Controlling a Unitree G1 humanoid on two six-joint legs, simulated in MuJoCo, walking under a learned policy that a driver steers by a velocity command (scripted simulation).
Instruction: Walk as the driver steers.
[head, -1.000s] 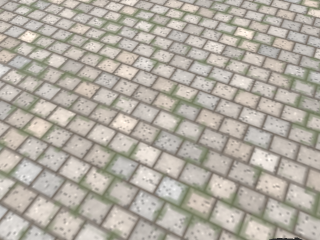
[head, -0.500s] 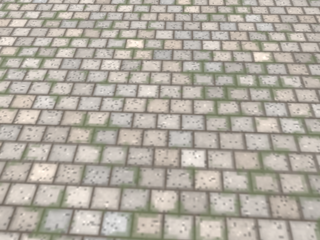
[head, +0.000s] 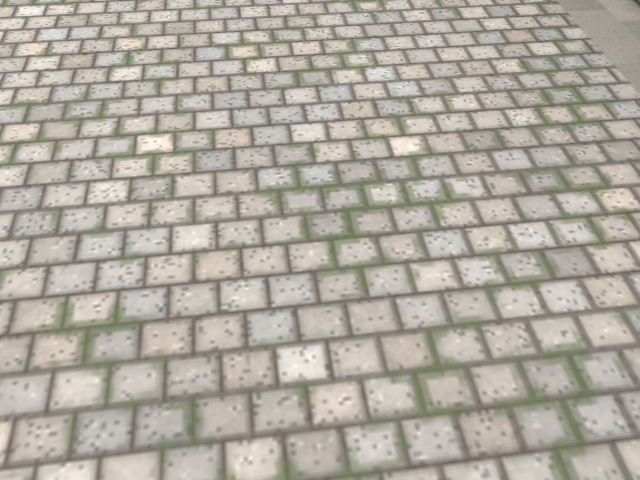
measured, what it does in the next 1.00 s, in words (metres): walks ahead: right foot, then left foot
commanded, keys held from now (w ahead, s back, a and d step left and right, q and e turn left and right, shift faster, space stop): w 0.98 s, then w+q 0.02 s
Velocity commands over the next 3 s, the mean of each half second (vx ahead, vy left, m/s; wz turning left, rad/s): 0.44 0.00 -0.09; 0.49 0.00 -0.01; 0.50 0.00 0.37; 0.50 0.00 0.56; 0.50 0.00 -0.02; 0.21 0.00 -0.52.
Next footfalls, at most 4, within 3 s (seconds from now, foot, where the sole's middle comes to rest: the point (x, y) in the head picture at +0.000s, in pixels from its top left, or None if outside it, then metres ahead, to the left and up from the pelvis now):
0.44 right None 0.34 -0.12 -0.78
1.00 left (314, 426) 0.66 0.05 -0.78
1.50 right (383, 320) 0.96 -0.12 -0.78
2.04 left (267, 269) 1.11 0.19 -0.78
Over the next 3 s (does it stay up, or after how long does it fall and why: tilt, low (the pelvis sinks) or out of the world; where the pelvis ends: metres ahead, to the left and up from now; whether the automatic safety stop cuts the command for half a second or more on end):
stays up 1.39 0.26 0.00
